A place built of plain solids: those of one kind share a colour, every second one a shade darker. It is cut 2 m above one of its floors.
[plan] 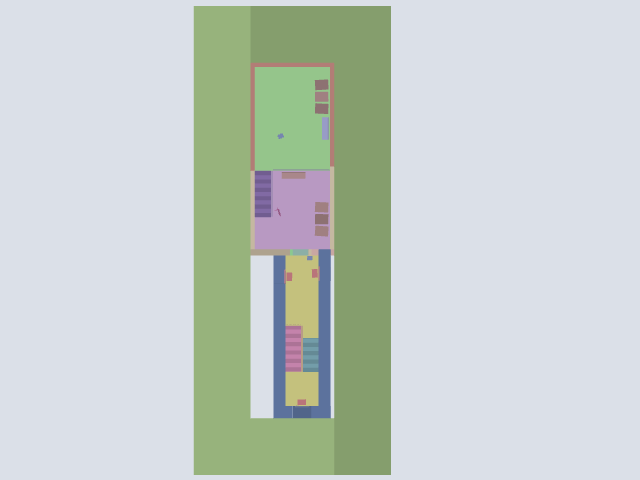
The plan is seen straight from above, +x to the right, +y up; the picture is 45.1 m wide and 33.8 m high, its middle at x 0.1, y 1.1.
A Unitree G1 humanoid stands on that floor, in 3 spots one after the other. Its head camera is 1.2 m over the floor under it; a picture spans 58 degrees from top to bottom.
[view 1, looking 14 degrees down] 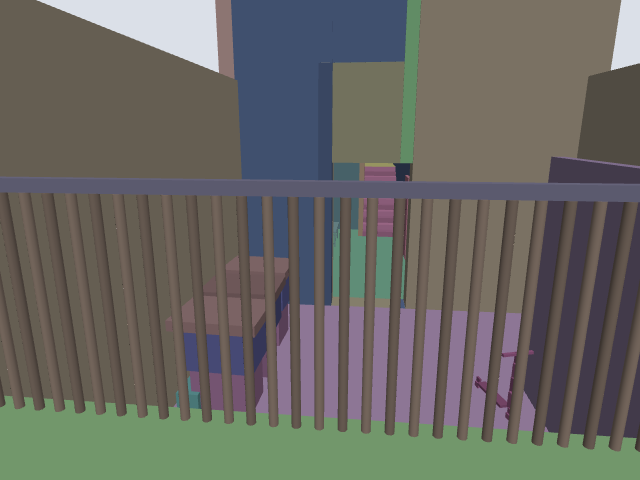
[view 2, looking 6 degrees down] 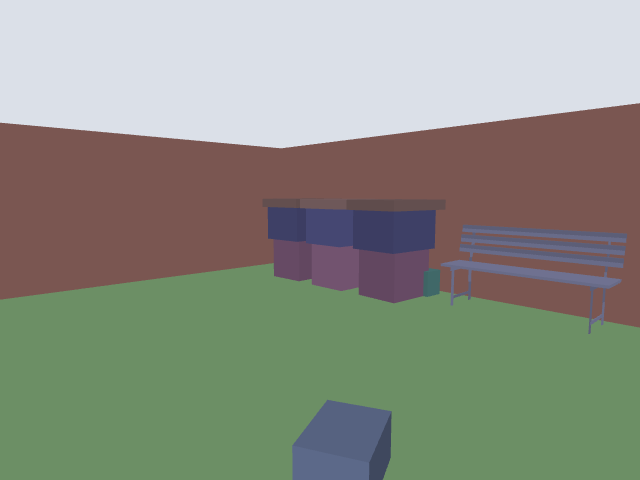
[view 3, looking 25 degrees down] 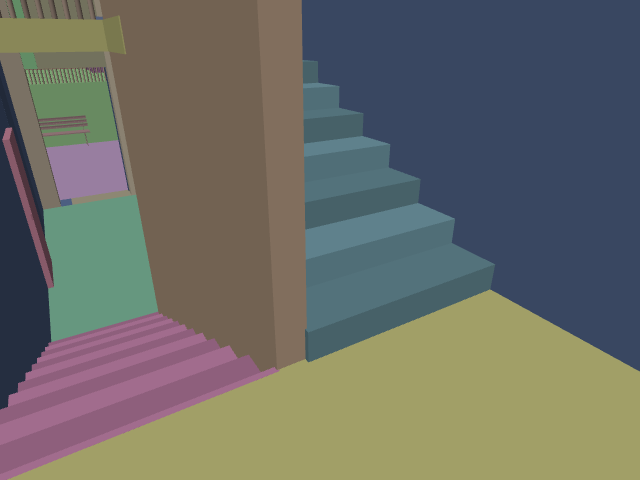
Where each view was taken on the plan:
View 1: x -1.28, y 7.60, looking -84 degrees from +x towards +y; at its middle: bar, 1.60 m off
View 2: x -3.92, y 7.22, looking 47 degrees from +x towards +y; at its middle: yard_bin_high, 5.51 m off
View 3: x -1.78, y -9.41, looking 59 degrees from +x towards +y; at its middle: flightU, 2.13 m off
